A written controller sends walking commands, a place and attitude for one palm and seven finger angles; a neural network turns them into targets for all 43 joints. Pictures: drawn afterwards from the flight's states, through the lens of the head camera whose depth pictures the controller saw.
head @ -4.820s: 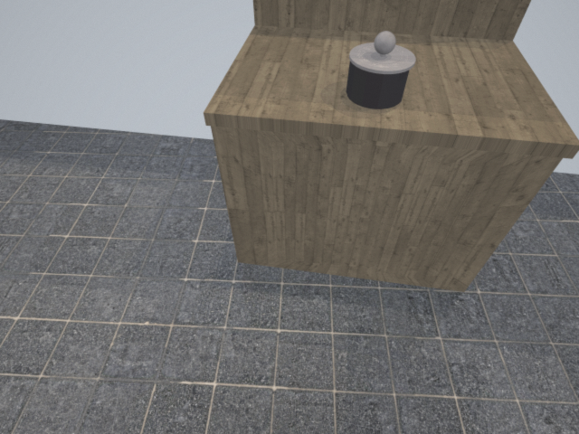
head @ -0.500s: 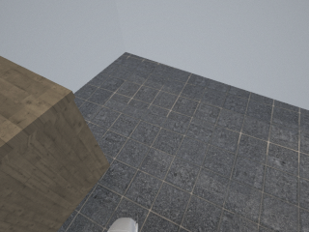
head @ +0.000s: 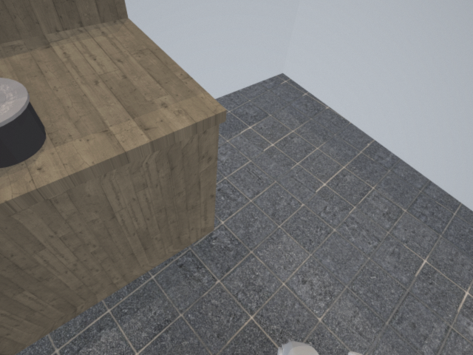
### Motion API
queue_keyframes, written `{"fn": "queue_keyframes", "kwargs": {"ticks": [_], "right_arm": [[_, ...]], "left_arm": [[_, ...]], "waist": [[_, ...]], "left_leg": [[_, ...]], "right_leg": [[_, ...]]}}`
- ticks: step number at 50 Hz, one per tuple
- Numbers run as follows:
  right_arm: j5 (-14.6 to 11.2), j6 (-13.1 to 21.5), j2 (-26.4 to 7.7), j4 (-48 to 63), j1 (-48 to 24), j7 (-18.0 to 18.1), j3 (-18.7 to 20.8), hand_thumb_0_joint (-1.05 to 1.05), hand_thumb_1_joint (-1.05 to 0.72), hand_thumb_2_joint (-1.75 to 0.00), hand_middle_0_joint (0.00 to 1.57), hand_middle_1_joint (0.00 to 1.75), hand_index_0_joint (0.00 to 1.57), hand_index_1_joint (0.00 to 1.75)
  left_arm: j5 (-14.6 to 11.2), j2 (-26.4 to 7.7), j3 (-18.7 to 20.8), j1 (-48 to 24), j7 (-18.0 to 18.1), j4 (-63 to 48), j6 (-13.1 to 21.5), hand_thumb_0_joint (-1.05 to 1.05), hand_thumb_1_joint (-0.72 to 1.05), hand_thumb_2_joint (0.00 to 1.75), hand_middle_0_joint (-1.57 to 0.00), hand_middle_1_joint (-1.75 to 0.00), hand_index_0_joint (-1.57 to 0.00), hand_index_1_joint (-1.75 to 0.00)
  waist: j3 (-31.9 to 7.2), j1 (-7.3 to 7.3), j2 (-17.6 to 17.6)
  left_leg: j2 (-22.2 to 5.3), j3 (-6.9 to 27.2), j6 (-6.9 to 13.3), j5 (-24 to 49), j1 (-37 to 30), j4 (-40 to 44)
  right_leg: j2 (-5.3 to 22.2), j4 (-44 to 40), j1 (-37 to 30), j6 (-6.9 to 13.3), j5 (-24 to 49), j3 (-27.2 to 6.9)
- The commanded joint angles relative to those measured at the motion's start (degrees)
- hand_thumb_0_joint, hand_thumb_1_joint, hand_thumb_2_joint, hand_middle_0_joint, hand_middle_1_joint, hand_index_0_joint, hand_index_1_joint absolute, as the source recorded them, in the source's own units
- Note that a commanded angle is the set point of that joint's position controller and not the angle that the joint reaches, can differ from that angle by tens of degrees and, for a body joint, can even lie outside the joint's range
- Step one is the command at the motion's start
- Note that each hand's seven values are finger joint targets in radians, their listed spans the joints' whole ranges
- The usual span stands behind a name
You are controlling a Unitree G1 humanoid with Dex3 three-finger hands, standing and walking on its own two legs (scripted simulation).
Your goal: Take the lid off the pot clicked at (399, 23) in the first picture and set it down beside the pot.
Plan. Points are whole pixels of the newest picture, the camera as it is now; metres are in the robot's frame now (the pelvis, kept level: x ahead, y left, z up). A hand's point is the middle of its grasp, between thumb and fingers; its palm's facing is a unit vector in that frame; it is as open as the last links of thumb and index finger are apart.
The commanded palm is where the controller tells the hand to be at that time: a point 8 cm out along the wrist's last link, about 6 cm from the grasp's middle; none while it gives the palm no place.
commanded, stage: turn to face it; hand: left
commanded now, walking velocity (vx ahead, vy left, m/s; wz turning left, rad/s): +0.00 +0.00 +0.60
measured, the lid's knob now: out of the picture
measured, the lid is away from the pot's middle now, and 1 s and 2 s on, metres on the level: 0.00 0.00 0.00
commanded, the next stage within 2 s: take the last steps up to it in 1.14 s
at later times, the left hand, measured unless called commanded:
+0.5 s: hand out of the picture +0.10 +0.17 -0.14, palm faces +0.26 -0.92 -0.29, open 7.3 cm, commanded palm none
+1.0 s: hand out of the picture -0.11 +0.19 -0.19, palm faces +0.59 -0.76 -0.27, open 7.3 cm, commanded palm none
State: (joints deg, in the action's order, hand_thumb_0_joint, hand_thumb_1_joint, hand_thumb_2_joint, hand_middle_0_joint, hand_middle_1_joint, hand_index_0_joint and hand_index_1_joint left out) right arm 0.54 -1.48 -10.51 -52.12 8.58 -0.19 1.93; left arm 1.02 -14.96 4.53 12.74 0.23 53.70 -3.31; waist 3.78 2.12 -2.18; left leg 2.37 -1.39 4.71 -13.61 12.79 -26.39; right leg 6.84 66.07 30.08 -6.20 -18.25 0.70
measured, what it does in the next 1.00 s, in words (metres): steps on the spot, turning left: right foot, then left foot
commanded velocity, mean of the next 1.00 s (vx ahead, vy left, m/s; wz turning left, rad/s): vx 0.00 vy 0.00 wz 0.52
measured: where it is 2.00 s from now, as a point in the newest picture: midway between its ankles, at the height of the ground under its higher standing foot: outside the picture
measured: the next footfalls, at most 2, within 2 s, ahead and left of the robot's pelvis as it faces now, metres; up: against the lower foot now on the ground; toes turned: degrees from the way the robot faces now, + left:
right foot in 0.40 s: +0.07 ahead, -0.15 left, +0.00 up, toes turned +15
left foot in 0.88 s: -0.01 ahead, +0.09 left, +0.00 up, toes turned +34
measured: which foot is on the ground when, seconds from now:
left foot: down 0.00-0.40, up 0.42-0.86, down 0.88-1.00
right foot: up 0.00-0.38, down 0.40-0.88, up 0.90-1.00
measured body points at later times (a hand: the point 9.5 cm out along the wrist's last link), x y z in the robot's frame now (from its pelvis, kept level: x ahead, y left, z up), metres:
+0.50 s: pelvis +0.02 -0.05 +0.00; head +0.06 -0.08 +0.44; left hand +0.08 +0.22 -0.12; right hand +0.08 -0.30 -0.17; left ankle -0.03 +0.06 -0.69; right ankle +0.03 -0.16 -0.74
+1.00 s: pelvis +0.01 +0.00 -0.01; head +0.03 +0.04 +0.44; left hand -0.14 +0.23 -0.17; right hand +0.26 -0.14 -0.12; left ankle -0.04 +0.07 -0.74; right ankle +0.05 -0.15 -0.67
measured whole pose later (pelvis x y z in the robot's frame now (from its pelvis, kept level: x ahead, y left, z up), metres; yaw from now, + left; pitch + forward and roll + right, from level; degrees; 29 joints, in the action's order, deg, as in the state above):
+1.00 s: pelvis +0.01 +0.00 -0.01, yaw +33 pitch -1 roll +0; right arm 0.9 -1.5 -12.8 -49.5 5.6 0.0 1.7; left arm 0.8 -16.4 3.9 15.5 1.3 55.0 -4.2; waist 6.1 2.8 -3.3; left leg 1.9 -1.7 2.8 -17.1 14.1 -31.9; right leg 6.7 63.4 24.4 -4.0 -27.9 2.6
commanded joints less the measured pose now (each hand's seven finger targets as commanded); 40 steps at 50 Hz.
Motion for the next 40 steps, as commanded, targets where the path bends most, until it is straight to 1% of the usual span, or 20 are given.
{"fn": "queue_keyframes", "kwargs": {"ticks": [1, 4, 9, 14, 15, 17, 18, 19, 20, 21, 22, 23, 24, 25, 27, 28, 32, 34, 39, 40], "right_arm": [[-0.02, 1.37, -12.25, 2.72, 3.87, 1.0, 3.89, 0.0, -0.9, -0.9, 0.2, 0.3, 0.2, 0.3], [0.23, 1.18, -12.24, 1.94, 6.19, 1.02, 4.11, 0.0, -0.9, -0.9, 0.2, 0.3, 0.2, 0.3], [0.68, 0.94, -12.47, 1.0, 9.12, 1.23, 4.49, 0.0, -0.9, -0.9, 0.2, 0.3, 0.2, 0.3], [0.94, 0.45, -13.22, 0.91, 9.08, 1.35, 4.76, 0.0, -0.9, -0.9, 0.2, 0.3, 0.2, 0.3], [0.98, 0.3, -13.3, 1.11, 8.4, 1.31, 4.83, 0.0, -0.9, -0.9, 0.2, 0.3, 0.2, 0.3], [0.73, 0.11, -13.14, 1.49, 7.23, 1.23, 4.92, 0.0, -0.9, -0.9, 0.2, 0.3, 0.2, 0.3], [0.41, 0.01, -12.85, 1.66, 6.45, 1.09, 4.86, 0.0, -0.9, -0.9, 0.2, 0.3, 0.2, 0.3], [-0.19, 0.01, -11.21, 1.55, 6.87, 0.85, 4.67, 0.0, -0.9, -0.9, 0.2, 0.3, 0.2, 0.3], [-0.68, 0.08, -7.43, 1.99, 8.45, 0.7, 4.2, 0.0, -0.9, -0.9, 0.2, 0.3, 0.2, 0.3], [0.1, 0.1, -8.16, 3.05, 8.34, 0.98, 4.39, 0.0, -0.9, -0.9, 0.2, 0.3, 0.2, 0.3], [0.79, -0.25, -9.8, 2.91, 8.02, 0.72, 5.01, 0.0, -0.9, -0.9, 0.2, 0.3, 0.2, 0.3], [0.95, -0.97, -9.3, 1.83, 8.19, 0.28, 4.94, 0.0, -0.9, -0.9, 0.2, 0.3, 0.2, 0.3], [0.91, -1.35, -9.06, 0.98, 8.85, -0.01, 5.01, 0.0, -0.9, -0.9, 0.2, 0.3, 0.2, 0.3], [0.92, -1.51, -8.76, 0.64, 8.99, -0.4, 4.8, 0.0, -0.9, -0.9, 0.2, 0.3, 0.2, 0.3], [0.78, -1.52, -8.12, 1.02, 8.07, -0.74, 4.32, 0.0, -0.9, -0.9, 0.2, 0.3, 0.2, 0.3], [0.73, -1.6, -8.2, 1.36, 6.82, -0.78, 4.17, 0.0, -0.9, -0.9, 0.2, 0.3, 0.2, 0.3], [0.72, -2.0, -7.82, 3.52, 0.43, -1.02, 3.53, 0.0, -0.9, -0.9, 0.2, 0.3, 0.2, 0.3], [0.51, -2.0, -7.44, 4.28, -1.99, -1.18, 3.17, 0.0, -0.9, -0.9, 0.2, 0.3, 0.2, 0.3], [0.15, -0.91, -6.58, 5.4, -3.07, -1.17, 2.16, 0.0, -0.9, -0.9, 0.2, 0.3, 0.2, 0.3], [0.17, -0.72, -6.97, 5.26, -1.86, -1.0, 2.17, 0.0, -0.9, -0.9, 0.2, 0.3, 0.2, 0.3]], "left_arm": [[0.06, -5.28, 1.47, 0.34, 1.12, -4.06, 1.18, 0.0, 0.9, 0.9, -0.2, -0.3, -0.2, -0.3], [-0.07, -5.23, 1.38, -3.29, 1.32, -5.48, 1.28, 0.0, 0.9, 0.9, -0.2, -0.3, -0.2, -0.3], [-0.43, -4.47, 0.97, -8.17, 1.5, -7.49, 1.51, 0.0, 0.9, 0.9, -0.2, -0.3, -0.2, -0.3], [-0.86, -3.42, 0.4, -8.31, 1.69, -8.37, 1.9, 0.0, 0.9, 0.9, -0.2, -0.3, -0.2, -0.3], [-1.06, -3.26, 0.32, -7.1, 1.79, -8.26, 1.97, 0.0, 0.9, 0.9, -0.2, -0.3, -0.2, -0.3], [-1.24, -3.36, 0.41, -4.57, 1.94, -7.87, 2.3, 0.0, 0.9, 0.9, -0.2, -0.3, -0.2, -0.3], [-1.31, -3.86, 0.59, -2.75, 2.09, -7.42, 2.63, 0.0, 0.9, 0.9, -0.2, -0.3, -0.2, -0.3], [-1.19, -5.59, 0.85, -1.91, 2.3, -7.29, 3.13, 0.0, 0.9, 0.9, -0.2, -0.3, -0.2, -0.3], [-0.59, -9.54, 1.67, -1.42, 2.65, -7.59, 3.46, 0.0, 0.9, 0.9, -0.2, -0.3, -0.2, -0.3], [-0.23, -11.83, 1.8, -0.34, 2.5, -7.97, 3.25, 0.0, 0.9, 0.9, -0.2, -0.3, -0.2, -0.3], [-0.38, -10.68, 1.32, -1.84, 2.46, -8.63, 3.05, 0.0, 0.9, 0.9, -0.2, -0.3, -0.2, -0.3], [-0.61, -7.73, 1.08, -4.66, 2.52, -8.82, 3.62, 0.0, 0.9, 0.9, -0.2, -0.3, -0.2, -0.3], [-0.72, -6.5, 0.7, -6.68, 2.46, -9.17, 3.42, 0.0, 0.9, 0.9, -0.2, -0.3, -0.2, -0.3], [-0.78, -5.27, 0.12, -7.31, 2.14, -9.24, 3.65, 0.0, 0.9, 0.9, -0.2, -0.3, -0.2, -0.3], [-0.63, -4.76, -0.04, -4.3, 1.95, -8.56, 4.22, 0.0, 0.9, 0.9, -0.2, -0.3, -0.2, -0.3], [-0.52, -5.06, 0.11, -2.6, 2.03, -8.21, 4.29, 0.0, 0.9, 0.9, -0.2, -0.3, -0.2, -0.3], [0.05, -6.86, 0.69, 2.62, 1.98, -6.69, 3.99, 0.0, 0.9, 0.9, -0.2, -0.3, -0.2, -0.3], [0.3, -7.67, 0.84, 4.0, 1.9, -6.18, 3.78, 0.0, 0.9, 0.9, -0.2, -0.3, -0.2, -0.3], [0.75, -9.37, 1.59, 4.66, 1.85, -5.65, 3.11, 0.0, 0.9, 0.9, -0.2, -0.3, -0.2, -0.3], [0.65, -9.87, 1.66, 4.42, 1.77, -5.45, 3.02, 0.0, 0.9, 0.9, -0.2, -0.3, -0.2, -0.3]], "waist": [[-4.86, -2.21, 8.46], [-4.26, -3.39, 8.29], [-4.14, -4.8, 8.36], [-6.29, -4.42, 10.11], [-7.07, -3.81, 10.07], [-8.25, -2.61, 9.43], [-8.86, -1.54, 8.4], [-9.13, -1.03, 4.14], [-9.73, -1.06, -9.57], [-8.47, -0.9, -12.79], [-6.38, -2.0, -5.96], [-4.23, -3.64, -7.5], [-3.17, -4.9, -5.95], [-1.58, -5.46, -5.53], [-2.45, -4.53, -6.97], [-2.67, -3.75, -8.15], [-1.94, -1.19, -8.18], [-2.22, -0.48, -8.57], [-4.78, 0.25, -11.21], [-5.46, -0.57, -10.31]], "left_leg": [[-13.87, 15.64, 3.34, 20.9, -7.62, 9.0], [-14.06, 20.04, 4.87, 17.24, -7.19, 9.15], [-14.33, 26.22, 6.69, 17.67, -6.99, 7.94], [-13.08, 29.35, 6.85, 23.07, -4.91, 4.8], [-12.86, 29.71, 6.67, 23.88, -3.83, 4.16], [-10.86, 29.22, 5.04, 24.03, -0.52, 1.91], [-9.28, 28.2, 3.21, 20.75, 2.37, 0.13], [-7.26, 26.12, 0.55, 12.01, 8.89, -2.81], [-1.19, 17.03, -3.96, -9.26, 20.2, -12.51], [3.8, 8.02, -6.84, -20.93, 22.93, -25.72], [1.39, 9.01, -6.28, -19.0, 20.39, -35.38], [-0.48, 9.36, -6.48, -15.76, 20.72, -39.44], [-0.93, 7.92, -7.01, -12.83, 20.35, -42.21], [-1.94, 6.39, -7.57, -9.82, 20.44, -44.33], [-2.3, 4.54, -8.48, -7.86, 21.47, -44.45], [-2.81, 3.92, -8.84, -8.21, 21.84, -43.35], [-3.36, 1.79, -9.02, -10.43, 21.09, -36.35], [-3.33, 0.57, -8.75, -11.15, 18.71, -31.49], [-1.8, -3.58, -6.89, -11.09, 9.15, -15.73], [-0.99, -4.43, -6.54, -8.86, 6.65, -11.65]], "right_leg": [[-0.47, -1.24, 4.28, -0.82, 1.14, -2.08], [-1.19, -5.5, 3.79, -0.64, -0.49, -2.9], [-2.97, -12.03, 2.32, 0.27, -4.18, -3.74], [-5.88, -20.6, -4.66, 1.73, -6.15, -3.62], [-6.5, -22.79, -7.38, 2.13, -5.7, -3.52], [-7.47, -31.0, -14.62, 2.6, -1.39, -2.79], [-6.95, -38.3, -20.32, 2.75, 3.81, -2.56], [-3.58, -45.8, -28.78, 3.38, 8.59, -5.52], [10.09, -50.74, -37.77, 7.07, 8.59, -17.91], [20.57, -51.1, -32.28, 13.37, 13.57, -25.93], [19.49, -50.79, -24.16, 15.8, 12.91, -21.25], [15.69, -51.49, -21.47, 14.51, 13.65, -16.67], [12.78, -50.59, -20.54, 13.51, 15.56, -13.4], [10.42, -49.18, -20.14, 12.83, 19.82, -8.05], [9.07, -46.96, -23.57, 12.29, 28.92, -2.96], [9.53, -46.39, -25.3, 12.64, 31.63, -2.33], [10.89, -45.47, -27.51, 13.7, 35.05, -1.07], [11.38, -44.81, -27.44, 13.86, 36.25, -0.05], [11.92, -40.1, -27.97, 12.87, 40.98, 2.83], [11.59, -38.08, -27.73, 11.88, 41.32, 4.09]]}}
